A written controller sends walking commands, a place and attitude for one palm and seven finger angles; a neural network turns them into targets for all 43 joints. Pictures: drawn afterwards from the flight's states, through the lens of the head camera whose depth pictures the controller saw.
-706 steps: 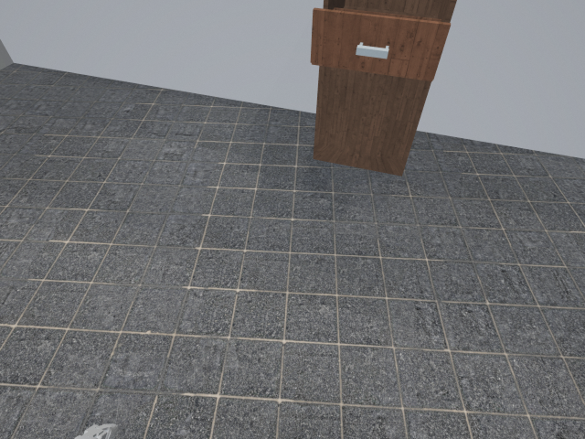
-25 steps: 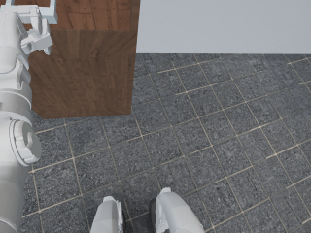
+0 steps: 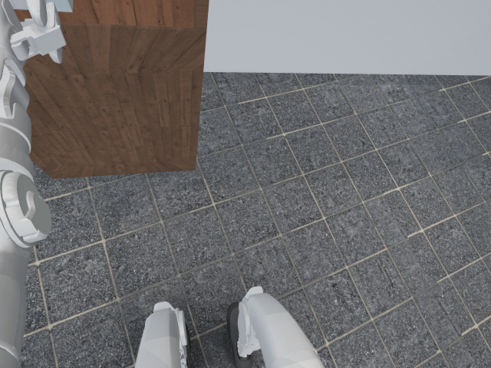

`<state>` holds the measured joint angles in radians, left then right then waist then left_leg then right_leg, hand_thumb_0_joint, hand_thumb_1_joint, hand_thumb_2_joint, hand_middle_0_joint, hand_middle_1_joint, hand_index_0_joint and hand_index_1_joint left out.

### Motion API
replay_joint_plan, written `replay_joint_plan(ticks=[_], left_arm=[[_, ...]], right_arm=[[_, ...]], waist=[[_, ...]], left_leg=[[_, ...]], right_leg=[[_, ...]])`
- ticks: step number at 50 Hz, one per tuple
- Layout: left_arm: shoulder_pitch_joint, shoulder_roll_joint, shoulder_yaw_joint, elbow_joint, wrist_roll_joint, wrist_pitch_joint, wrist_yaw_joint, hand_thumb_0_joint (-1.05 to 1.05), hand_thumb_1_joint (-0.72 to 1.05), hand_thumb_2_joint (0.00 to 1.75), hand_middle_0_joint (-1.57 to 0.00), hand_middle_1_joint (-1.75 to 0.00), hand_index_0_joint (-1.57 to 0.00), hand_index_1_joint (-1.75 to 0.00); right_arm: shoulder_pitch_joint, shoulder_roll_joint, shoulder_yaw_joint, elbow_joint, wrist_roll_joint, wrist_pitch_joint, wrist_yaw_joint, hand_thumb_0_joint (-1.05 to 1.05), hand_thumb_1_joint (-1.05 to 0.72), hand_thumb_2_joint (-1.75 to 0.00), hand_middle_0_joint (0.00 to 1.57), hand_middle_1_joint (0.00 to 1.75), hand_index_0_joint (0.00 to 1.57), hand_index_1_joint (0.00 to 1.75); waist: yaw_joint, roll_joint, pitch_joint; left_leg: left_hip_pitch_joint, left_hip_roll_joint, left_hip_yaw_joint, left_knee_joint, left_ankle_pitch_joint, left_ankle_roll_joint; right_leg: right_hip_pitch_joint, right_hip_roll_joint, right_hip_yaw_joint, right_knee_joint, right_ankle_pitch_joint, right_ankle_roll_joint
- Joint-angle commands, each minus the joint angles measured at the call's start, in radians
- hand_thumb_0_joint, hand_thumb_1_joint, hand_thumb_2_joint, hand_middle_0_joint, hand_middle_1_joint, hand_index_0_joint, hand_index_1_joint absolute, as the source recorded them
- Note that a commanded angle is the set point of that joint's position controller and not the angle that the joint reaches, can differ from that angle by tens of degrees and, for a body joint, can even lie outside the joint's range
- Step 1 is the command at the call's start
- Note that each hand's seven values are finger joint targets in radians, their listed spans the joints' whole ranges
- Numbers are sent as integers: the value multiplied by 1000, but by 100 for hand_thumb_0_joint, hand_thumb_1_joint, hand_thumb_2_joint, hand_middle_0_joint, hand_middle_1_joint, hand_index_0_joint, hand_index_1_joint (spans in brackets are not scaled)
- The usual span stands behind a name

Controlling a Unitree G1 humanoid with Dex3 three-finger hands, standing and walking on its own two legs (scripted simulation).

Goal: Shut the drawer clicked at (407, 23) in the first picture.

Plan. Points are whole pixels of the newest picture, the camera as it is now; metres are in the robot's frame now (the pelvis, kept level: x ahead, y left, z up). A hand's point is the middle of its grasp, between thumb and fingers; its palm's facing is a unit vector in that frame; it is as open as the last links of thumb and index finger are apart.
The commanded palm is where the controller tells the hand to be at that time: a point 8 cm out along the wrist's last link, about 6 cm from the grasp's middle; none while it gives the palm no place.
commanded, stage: pull the fist back off the drawer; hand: left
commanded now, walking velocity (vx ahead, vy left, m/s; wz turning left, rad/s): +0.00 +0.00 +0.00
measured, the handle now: out of the picture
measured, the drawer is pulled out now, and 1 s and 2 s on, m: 0.00 0.00 0.00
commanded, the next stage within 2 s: draw the hand back to the body in 0.38 s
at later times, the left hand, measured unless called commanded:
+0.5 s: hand (56, 43) +0.56 +0.18 +0.08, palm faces +0.01 -1.00 -0.03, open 3.3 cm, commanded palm +0.52 +0.22 +0.09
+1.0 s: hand out of the picture +0.41 +0.20 +0.16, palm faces +0.01 -1.00 -0.05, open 3.3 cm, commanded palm +0.37 +0.25 +0.17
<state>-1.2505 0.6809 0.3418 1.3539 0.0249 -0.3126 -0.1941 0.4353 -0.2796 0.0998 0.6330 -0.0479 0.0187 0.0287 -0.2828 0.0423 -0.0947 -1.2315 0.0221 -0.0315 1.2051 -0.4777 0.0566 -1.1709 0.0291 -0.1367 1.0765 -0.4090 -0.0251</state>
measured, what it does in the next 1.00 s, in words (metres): rises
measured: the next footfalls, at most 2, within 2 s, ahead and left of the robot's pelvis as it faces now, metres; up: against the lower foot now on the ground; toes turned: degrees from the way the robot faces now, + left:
none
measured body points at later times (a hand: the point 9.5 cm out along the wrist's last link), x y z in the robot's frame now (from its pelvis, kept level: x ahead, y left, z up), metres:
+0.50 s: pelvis +0.05 +0.00 +0.03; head +0.20 +0.03 +0.45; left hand +0.56 +0.24 +0.09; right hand +0.04 -0.25 -0.08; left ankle +0.03 +0.08 -0.64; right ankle +0.05 -0.12 -0.64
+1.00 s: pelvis +0.06 +0.00 +0.07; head +0.10 +0.00 +0.52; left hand +0.40 +0.25 +0.17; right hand +0.21 -0.25 -0.02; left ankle +0.03 +0.08 -0.64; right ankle +0.05 -0.12 -0.64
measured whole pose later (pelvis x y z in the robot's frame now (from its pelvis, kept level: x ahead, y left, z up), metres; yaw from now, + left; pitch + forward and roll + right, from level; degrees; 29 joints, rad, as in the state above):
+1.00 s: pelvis +0.06 +0.00 +0.07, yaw +2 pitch +11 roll -2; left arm -0.22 0.31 0.22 0.41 -0.24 -0.22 -0.23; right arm 0.27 -0.26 0.03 0.54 0.06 0.02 -0.01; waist -0.04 0.05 -0.12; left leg -0.54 -0.01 0.02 0.80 -0.44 0.05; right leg -0.53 0.02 -0.07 0.74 -0.39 -0.02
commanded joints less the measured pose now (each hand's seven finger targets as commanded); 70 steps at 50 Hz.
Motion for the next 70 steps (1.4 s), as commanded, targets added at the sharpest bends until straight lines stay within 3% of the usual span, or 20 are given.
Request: replay_joint_plan(ticks=[1, 8, 9, 13, 15, 16, 19, 24, 26, 28, 33, 35, 40, 43, 49, 50, 52, 55, 62, 70], left_arm=[[-494, 181, 59, -288, -43, -71, 14, 0, 90, 90, -140, -160, -140, -160], [-307, 159, 77, -334, -58, -82, 5, 0, 90, 90, -140, -160, -140, -160], [-275, 160, 88, -343, -61, -89, 7, 0, 90, 90, -140, -160, -140, -160], [-167, 99, 80, -393, -88, -100, 5, 0, 90, 90, -140, -160, -140, -160], [-137, 120, 107, -458, -96, -124, 8, 0, 90, 90, -140, -160, -140, -160], [-131, 76, 80, -464, -99, -130, 7, 0, 90, 90, -140, -160, -140, -160], [-96, 93, 99, -470, -106, -147, 8, 0, 90, 90, -140, -160, -140, -160], [-67, -24, 21, -490, -124, -164, 0, 0, 90, 90, -140, -160, -140, -160], [77, 16, 69, -603, -144, -166, -4, 0, 90, 90, -140, -160, -140, -160], [220, -33, 42, -722, -169, -146, -14, 0, 90, 90, -140, -160, -140, -160], [417, -96, 5, -880, -224, -68, -4, 0, 90, 90, -140, -160, -140, -160], [478, -89, 16, -964, -233, -64, 11, 0, 90, 90, -140, -160, -140, -160], [606, -191, -74, -1089, -249, -47, 0, 0, 90, 90, -140, -160, -140, -160], [684, -184, -62, -1106, -267, -12, -17, 0, 90, 90, -140, -160, -140, -160], [764, -170, -47, -1224, -303, 42, -51, 0, 90, 90, -140, -160, -140, -160], [788, -101, -80, -1314, -176, 70, 69, 0, 90, 90, -140, -160, -140, -160], [905, -222, -150, -1352, -156, 124, 169, 0, 90, 90, -140, -160, -140, -160], [975, -185, -110, -1379, -136, 167, 243, 0, 90, 90, -140, -160, -140, -160], [1069, -191, -98, -1567, -109, 190, 296, 0, 90, 90, -140, -160, -140, -160], [1350, -196, -57, -1766, -107, 191, 298, 0, 90, 90, -140, -160, -140, -160]], right_arm=[[223, -213, -82, -26, -1, 1, -11, 0, -90, -90, 20, 30, 20, 30], [207, -203, -93, -49, 13, 25, -5, 0, -90, -90, 20, 30, 20, 30], [208, -202, -96, -52, 11, 28, -4, 0, -90, -90, 20, 30, 20, 30], [195, -193, -108, -68, 17, 44, 1, 0, -90, -90, 20, 30, 20, 30], [194, -192, -115, -74, 18, 52, 0, 0, -90, -90, 20, 30, 20, 30], [189, -185, -119, -70, 20, 55, 1, 0, -90, -90, 20, 30, 20, 30], [190, -181, -124, -59, 21, 66, -2, 0, -90, -90, 20, 30, 20, 30], [170, -167, -132, -52, 26, 77, 1, 0, -90, -90, 20, 30, 20, 30], [161, -168, -143, -85, 35, 83, 4, 0, -90, -90, 20, 30, 20, 30], [132, -151, -146, -115, 50, 82, 10, 0, -90, -90, 20, 30, 20, 30], [62, -140, -148, -152, 82, 68, -2, 0, -90, -90, 20, 30, 20, 30], [40, -135, -146, -162, 86, 52, -11, 0, -90, -90, 20, 30, 20, 30], [-24, -119, -140, -166, 94, 10, -22, 0, -90, -90, 20, 30, 20, 30], [-71, -125, -136, -178, 101, -9, -34, 0, -90, -90, 20, 30, 20, 30], [-169, -116, -116, -223, 111, -52, -58, 0, -90, -90, 20, 30, 20, 30], [-249, -96, -123, -237, 108, -36, -72, 0, -90, -90, 20, 30, 20, 30], [-271, -82, -113, -244, 105, -37, -87, 0, -90, -90, 20, 30, 20, 30], [-300, -83, -104, -226, 103, -31, -105, 0, -90, -90, 20, 30, 20, 30], [-343, -66, -86, -207, 87, -68, -116, 0, -90, -90, 20, 30, 20, 30], [-362, -61, -91, -198, 68, -104, -99, 0, -90, -90, 20, 30, 20, 30]], waist=[[-28, 247, -553], [20, 182, -528], [36, 206, -542], [56, 147, -541], [77, 156, -585], [70, 159, -585], [76, 132, -549], [74, 157, -525], [137, 175, -632], [167, 187, -671], [176, 55, -521], [189, 50, -493], [189, 104, -397], [203, 23, -343], [234, 21, -285], [289, 27, -284], [271, 24, -198], [277, -43, -122], [296, 33, -85], [318, 12, -24]], left_leg=[[535, 19, -112, -176, 226, -19], [537, 20, -83, -203, 274, -18], [568, 20, -86, -206, 308, -22], [591, 18, -65, -218, 381, -23], [639, 18, -61, -220, 467, -29], [657, 18, -59, -215, 494, -30], [649, 16, -47, -214, 541, -29], [727, 22, -55, -216, 653, -39], [813, 21, -51, -242, 783, -51], [874, 23, -43, -269, 859, -55], [797, 15, -6, -350, 731, -29], [808, 12, -1, -374, 743, -29], [904, 16, -5, -420, 759, -42], [871, 9, -8, -459, 644, -39], [872, -11, -4, -520, 483, -28], [917, -15, 7, -571, 471, -29], [935, -7, 8, -629, 394, -33], [935, -7, 16, -689, 336, -25], [1077, -12, 16, -783, 395, -25], [1128, -8, 18, -835, 474, -27]], right_leg=[[171, 26, 86, -134, 75, -5], [253, 29, 89, -151, 112, -2], [257, 30, 87, -146, 131, -7], [318, 32, 89, -159, 203, -1], [354, 33, 91, -151, 270, -3], [349, 33, 91, -153, 293, -1], [390, 34, 98, -156, 353, 0], [356, 32, 92, -162, 382, 0], [458, 32, 95, -176, 461, -2], [530, 32, 92, -201, 523, 0], [663, 26, 96, -271, 555, 10], [707, 21, 101, -285, 580, 9], [694, 16, 93, -327, 537, 9], [736, 10, 88, -355, 488, 8], [815, 1, 91, -401, 425, -2], [861, -24, 136, -459, 372, -13], [875, -29, 126, -503, 324, -10], [940, -31, 133, -562, 302, -6], [1038, -33, 129, -653, 341, -9], [1108, -30, 125, -707, 397, -6]])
